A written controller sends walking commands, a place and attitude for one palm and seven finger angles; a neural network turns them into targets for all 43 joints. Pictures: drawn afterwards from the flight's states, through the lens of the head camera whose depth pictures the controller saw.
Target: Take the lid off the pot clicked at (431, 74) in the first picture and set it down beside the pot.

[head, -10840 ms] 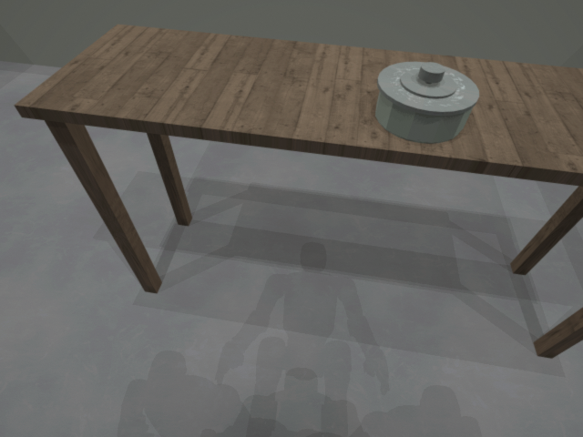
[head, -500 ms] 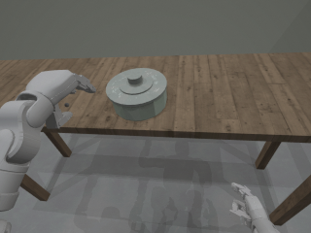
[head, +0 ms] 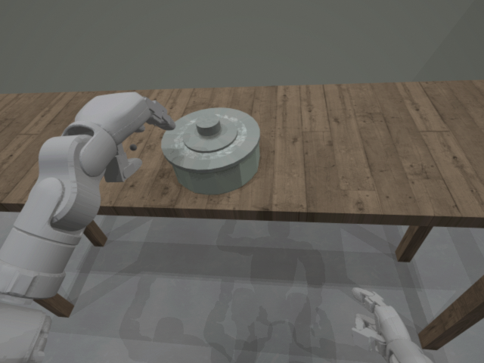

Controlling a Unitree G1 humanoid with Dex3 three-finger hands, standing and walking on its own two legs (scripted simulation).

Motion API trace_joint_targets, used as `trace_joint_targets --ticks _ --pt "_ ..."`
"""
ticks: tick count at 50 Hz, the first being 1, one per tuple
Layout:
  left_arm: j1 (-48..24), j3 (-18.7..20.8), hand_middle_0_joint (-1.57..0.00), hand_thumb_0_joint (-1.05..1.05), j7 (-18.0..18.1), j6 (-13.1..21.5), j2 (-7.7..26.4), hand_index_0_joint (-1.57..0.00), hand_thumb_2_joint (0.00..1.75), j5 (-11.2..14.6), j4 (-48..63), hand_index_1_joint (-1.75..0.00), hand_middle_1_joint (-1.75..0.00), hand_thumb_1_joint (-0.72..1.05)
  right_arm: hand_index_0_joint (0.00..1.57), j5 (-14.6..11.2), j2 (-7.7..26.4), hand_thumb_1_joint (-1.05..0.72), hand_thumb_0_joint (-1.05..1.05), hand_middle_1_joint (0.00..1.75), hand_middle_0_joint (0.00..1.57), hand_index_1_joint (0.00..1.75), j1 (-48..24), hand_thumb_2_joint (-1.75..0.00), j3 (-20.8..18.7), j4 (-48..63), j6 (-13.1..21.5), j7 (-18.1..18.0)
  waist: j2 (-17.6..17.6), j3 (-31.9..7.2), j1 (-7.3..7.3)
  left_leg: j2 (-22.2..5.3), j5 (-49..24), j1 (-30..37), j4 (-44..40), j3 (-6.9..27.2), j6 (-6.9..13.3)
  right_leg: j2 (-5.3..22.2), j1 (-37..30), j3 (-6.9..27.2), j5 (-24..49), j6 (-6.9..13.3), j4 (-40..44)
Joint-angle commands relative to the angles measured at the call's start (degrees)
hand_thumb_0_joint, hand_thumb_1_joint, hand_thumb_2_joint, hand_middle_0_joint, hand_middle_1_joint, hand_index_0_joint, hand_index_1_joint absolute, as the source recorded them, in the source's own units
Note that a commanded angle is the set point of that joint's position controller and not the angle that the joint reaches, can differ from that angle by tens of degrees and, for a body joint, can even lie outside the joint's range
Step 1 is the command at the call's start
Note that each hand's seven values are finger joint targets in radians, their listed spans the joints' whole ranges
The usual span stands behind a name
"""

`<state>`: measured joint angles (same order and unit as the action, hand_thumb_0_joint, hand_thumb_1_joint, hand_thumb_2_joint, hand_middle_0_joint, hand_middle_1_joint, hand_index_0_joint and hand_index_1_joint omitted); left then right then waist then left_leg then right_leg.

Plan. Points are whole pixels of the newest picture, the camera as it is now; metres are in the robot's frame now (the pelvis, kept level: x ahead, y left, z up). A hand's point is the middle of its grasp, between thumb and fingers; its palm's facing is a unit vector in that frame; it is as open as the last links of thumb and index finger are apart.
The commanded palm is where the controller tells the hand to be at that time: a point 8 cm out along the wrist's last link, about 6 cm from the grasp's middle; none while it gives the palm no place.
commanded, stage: move the open hand above the knob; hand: left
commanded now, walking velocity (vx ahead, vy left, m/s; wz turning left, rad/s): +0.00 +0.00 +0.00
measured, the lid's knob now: (208, 124) +0.49 +0.13 +0.15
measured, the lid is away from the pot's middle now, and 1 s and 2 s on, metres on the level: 0.00 0.00 0.00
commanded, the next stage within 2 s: none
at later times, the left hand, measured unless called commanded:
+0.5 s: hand (165, 123) +0.40 +0.16 +0.22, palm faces -0.09 -0.09 -0.99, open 10.0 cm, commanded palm +0.37 +0.17 +0.29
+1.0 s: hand (192, 104) +0.45 +0.13 +0.22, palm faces -0.20 -0.05 -0.98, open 10.0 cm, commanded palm +0.44 +0.13 +0.29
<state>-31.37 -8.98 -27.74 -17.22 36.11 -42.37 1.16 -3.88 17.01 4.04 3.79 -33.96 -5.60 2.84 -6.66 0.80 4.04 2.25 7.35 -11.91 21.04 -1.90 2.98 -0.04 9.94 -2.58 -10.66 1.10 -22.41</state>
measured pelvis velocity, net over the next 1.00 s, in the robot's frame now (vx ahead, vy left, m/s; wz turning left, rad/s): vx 0.03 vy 0.00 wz -0.01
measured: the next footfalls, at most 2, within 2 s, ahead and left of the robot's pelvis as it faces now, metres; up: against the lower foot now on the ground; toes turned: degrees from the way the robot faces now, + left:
none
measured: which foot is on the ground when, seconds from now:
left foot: down 0.00-1.00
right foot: down 0.00-1.00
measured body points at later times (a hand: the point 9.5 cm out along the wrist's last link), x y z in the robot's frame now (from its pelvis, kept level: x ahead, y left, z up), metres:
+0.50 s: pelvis +0.02 +0.00 +0.00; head +0.02 -0.05 +0.45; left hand +0.40 +0.17 +0.27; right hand +0.23 -0.22 -0.10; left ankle +0.05 +0.09 -0.74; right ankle +0.02 -0.11 -0.74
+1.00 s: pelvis +0.03 +0.00 +0.00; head +0.03 -0.04 +0.45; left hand +0.46 +0.13 +0.28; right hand +0.20 -0.23 -0.11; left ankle +0.05 +0.09 -0.74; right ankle +0.02 -0.11 -0.74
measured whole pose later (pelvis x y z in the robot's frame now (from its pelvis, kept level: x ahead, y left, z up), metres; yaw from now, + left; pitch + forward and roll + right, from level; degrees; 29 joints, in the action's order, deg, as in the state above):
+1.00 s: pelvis +0.03 +0.00 +0.00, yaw +0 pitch +1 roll +0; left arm -56.9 -20.4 -30.3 -23.1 26.5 -47.6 -27.4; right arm -3.5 16.9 7.5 3.4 -36.9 -5.0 1.7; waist -5.3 -1.4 0.6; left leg 2.4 8.7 -12.3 19.9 -2.3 2.9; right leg 0.0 10.8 -2.0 -12.1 1.2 -21.9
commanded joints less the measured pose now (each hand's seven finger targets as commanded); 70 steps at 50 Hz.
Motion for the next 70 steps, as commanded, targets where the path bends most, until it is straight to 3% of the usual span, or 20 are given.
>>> trace_joint_targets --ticks 1,4,10,14,15,17,19,26,29,34,35,39,46,49,51,53,59,62,68,70 --pt "-26.9 8.2 -0.87 0.0 3.0 -0.8 12.2 -0.87 1.67 -2.3 4.8 -0.08 -0.08 -0.38 0.2 0.0 5.4 -0.9 0.0 0.3 0.2 0.3 -9.6 -0.9 -2.2 9.0 2.3 -0.5 5.6 -15.5 -0.59 0.6 -5.4 6.8 -2.6 2.1 -0.2 -2.5 -2.0 1.2 1.9 1.2 3.1" --pt "-31.6 8.3 -0.87 0.0 2.9 -0.4 12.9 -0.87 1.67 -2.7 11.2 -0.08 -0.08 -0.38 0.2 0.0 5.0 -0.9 0.0 0.3 0.2 0.3 -9.5 -0.9 -2.3 10.2 3.1 -0.1 3.3 -22.6 -0.09 1.3 -10.0 9.5 -2.0 2.2 0.0 -2.5 -5.5 2.2 6.1 1.7 2.3" --pt "-28.9 5.8 -0.87 0.0 2.7 -2.7 9.4 -0.87 1.67 -3.0 3.3 -0.08 -0.08 -0.38 0.2 -0.1 5.0 -0.9 0.0 0.3 0.2 0.3 -9.2 -0.9 -2.2 9.2 1.7 0.2 7.4 -17.4 -0.66 0.8 -10.3 7.4 -1.6 1.4 -0.1 -2.6 -3.5 1.3 7.0 1.5 2.2" --pt "-34.9 7.3 -0.87 0.0 2.9 -2.6 12.1 -0.87 1.67 -4.1 8.1 -0.08 -0.08 -0.38 0.2 0.2 4.8 -0.9 0.0 0.3 0.2 0.3 -8.6 -0.9 -2.1 10.2 2.0 0.2 5.2 -23.8 -0.2 1.5 -13.2 9.0 -1.3 1.1 0.1 -2.6 -6.6 2.4 10.1 1.6 1.6" --pt "-32.9 3.8 -0.87 0.0 2.8 -3.4 7.7 -0.87 1.67 -3.8 2.7 -0.08 -0.08 -0.38 0.2 0.0 4.2 -0.9 0.0 0.3 0.2 0.3 -9.4 -0.9 -1.8 9.5 1.5 0.2 6.6 -19.6 -0.94 1.0 -12.6 8.0 -0.9 0.9 -0.1 -2.6 -4.4 1.6 9.5 1.5 1.5" --pt "-30.3 5.4 -0.87 0.0 2.6 -4.1 9.0 -0.87 1.67 -3.8 -0.1 -0.08 -0.08 -0.38 0.2 -0.1 5.2 -0.9 0.0 0.3 0.2 0.3 -8.6 -0.9 -2.3 9.1 0.9 0.2 7.9 -17.6 -0.42 1.1 -10.3 6.7 -1.4 0.7 0.0 -2.5 -3.6 1.7 8.3 1.3 2.0" --pt "-36.0 5.7 -0.87 0.0 2.3 -3.6 10.4 -0.87 1.67 -4.4 5.2 -0.08 -0.08 -0.38 0.2 0.0 5.0 -0.9 0.0 0.3 0.2 0.3 -8.4 -0.9 -2.1 10.0 1.4 0.2 6.3 -22.7 -0.56 1.6 -12.0 8.2 -1.2 0.5 0.2 -2.5 -6.0 2.6 10.1 1.4 1.8" --pt "-40.0 1.0 -0.87 0.0 1.9 -5.1 6.3 -0.87 1.67 -5.0 -4.2 -0.08 -0.08 -0.38 0.2 -0.1 4.7 -0.9 0.0 0.3 0.2 0.3 -8.1 -0.9 -1.9 8.5 1.5 -0.7 6.9 -18.3 -1.9 1.6 -9.2 7.4 -1.0 0.3 0.4 -2.5 -2.9 2.1 8.3 1.1 2.3" --pt "-45.4 3.9 -0.87 0.0 1.7 -4.5 10.4 -0.87 1.67 -6.1 -1.9 -0.08 -0.08 -0.38 0.2 0.2 4.9 -0.9 0.0 0.3 0.2 0.3 -6.7 -0.9 -2.0 8.8 2.6 -1.0 6.8 -24.1 -1.48 2.2 -11.7 8.4 -1.0 0.5 0.7 -2.4 -6.7 3.2 11.4 1.3 2.2" --pt "-44.2 1.5 -0.87 0.0 0.5 -5.5 7.5 -0.87 1.67 -6.3 -9.7 -0.08 -0.08 -0.38 0.2 0.1 5.2 -0.9 0.0 0.3 0.2 0.3 -5.8 -0.9 -2.2 7.8 2.5 -1.1 7.9 -21.0 -2.18 2.1 -11.0 7.3 -0.9 0.3 0.7 -2.4 -4.8 2.8 11.6 1.1 2.4" --pt "-44.5 -3.1 -0.87 0.0 0.1 -6.0 2.5 -0.87 1.67 -6.1 -13.1 -0.08 -0.08 -0.38 0.2 -0.1 4.6 -0.9 0.0 0.3 0.2 0.3 -6.9 -0.9 -1.8 7.6 2.1 -1.2 8.9 -17.6 -2.98 2.0 -9.9 6.7 -0.8 0.5 0.6 -2.3 -2.8 1.9 10.5 1.1 2.2" --pt "-54.4 0.2 -0.87 0.0 0.3 -4.6 7.6 -0.87 1.67 -7.1 -7.2 -0.08 -0.08 -0.38 0.2 0.4 4.9 -0.9 0.0 0.3 0.2 0.3 -5.5 -0.9 -2.2 8.0 3.6 -1.5 5.4 -26.2 -2.61 2.6 -12.1 9.8 -0.9 1.0 1.0 -2.5 -6.4 3.2 12.4 1.3 2.2" --pt "-53.1 -5.2 -0.87 0.0 -0.2 -6.2 -0.1 -0.87 1.67 -7.2 -21.9 -0.08 -0.08 -0.38 0.2 0.2 5.1 -0.9 0.0 0.3 0.2 0.3 -4.1 -0.9 -2.3 5.4 2.8 -1.4 10.0 -17.7 -3.89 2.0 -9.2 7.4 -1.8 0.7 0.8 -2.6 -1.9 1.6 10.5 1.1 2.7" --pt "-62.0 -3.2 -0.87 0.0 0.3 -5.0 3.1 -0.87 1.67 -7.9 -16.6 -0.08 -0.08 -0.38 0.2 0.7 5.2 -0.9 0.0 0.3 0.2 0.3 -3.1 -0.9 -2.6 5.9 3.9 -1.6 7.9 -25.7 -3.76 2.6 -11.5 10.2 -1.9 1.3 1.1 -2.9 -5.2 2.8 12.6 1.4 2.8" --pt "-60.4 -1.2 -0.87 0.0 0.9 -5.3 4.8 -0.87 1.67 -8.5 -23.8 -0.08 -0.08 -0.38 0.2 1.0 5.2 -0.9 0.0 0.3 0.2 0.3 -2.4 -0.9 -2.6 4.7 4.1 -2.0 10.1 -23.7 -3.53 2.3 -11.9 8.7 -1.3 1.1 1.2 -2.5 -5.2 2.8 13.8 1.2 2.2" --pt "-59.0 -4.8 -0.87 0.0 0.6 -5.8 0.1 -0.87 1.67 -7.6 -29.2 -0.08 -0.08 -0.38 0.2 0.6 5.9 -0.9 0.0 0.3 0.2 0.3 -1.6 -0.9 -2.9 3.8 3.3 -1.9 9.6 -19.8 -4.4 2.1 -9.6 7.5 -2.2 1.1 0.8 -2.6 -2.4 2.0 11.4 1.4 3.0" --pt "-61.1 -1.9 -0.87 0.0 0.8 -4.4 3.3 -0.87 1.67 -8.9 -25.3 -0.08 -0.08 -0.38 0.2 1.2 5.5 -0.9 0.0 0.3 0.2 0.3 -0.6 -0.9 -3.0 5.2 3.6 -1.9 9.8 -26.5 -3.63 2.3 -14.0 9.0 -1.6 0.8 1.2 -2.4 -6.7 3.1 16.0 1.3 2.0" --pt "-58.8 -3.6 -0.87 0.0 0.7 -5.3 1.0 -0.87 1.67 -8.6 -29.8 -0.08 -0.08 -0.38 0.2 0.9 5.5 -0.9 0.0 0.3 0.2 0.3 -0.5 -0.9 -3.0 4.7 2.9 -2.0 10.7 -22.1 -3.99 2.0 -13.0 7.9 -1.8 0.7 1.2 -2.4 -4.4 2.4 14.9 1.2 2.1" --pt "-59.7 -3.5 -0.87 0.0 1.1 -4.4 1.1 -0.87 1.67 -7.6 -20.9 -0.08 -0.08 -0.38 0.2 0.9 5.5 -0.9 0.0 0.3 0.2 0.3 -0.6 -0.9 -3.4 5.9 3.7 -1.5 6.6 -27.1 -3.62 2.0 -19.5 12.0 -0.5 1.5 1.4 -2.6 -5.4 2.5 18.4 1.6 1.8" --pt "-56.5 -1.9 -0.87 0.0 1.1 -5.4 2.1 -0.87 1.67 -8.4 -25.1 -0.08 -0.08 -0.38 0.2 1.0 5.4 -0.9 0.0 0.3 0.2 0.3 -0.1 -0.9 -3.3 5.2 3.6 -1.5 10.0 -24.9 -3.47 1.9 -20.2 10.7 -0.3 1.1 1.4 -2.7 -5.4 2.5 19.6 1.4 1.5"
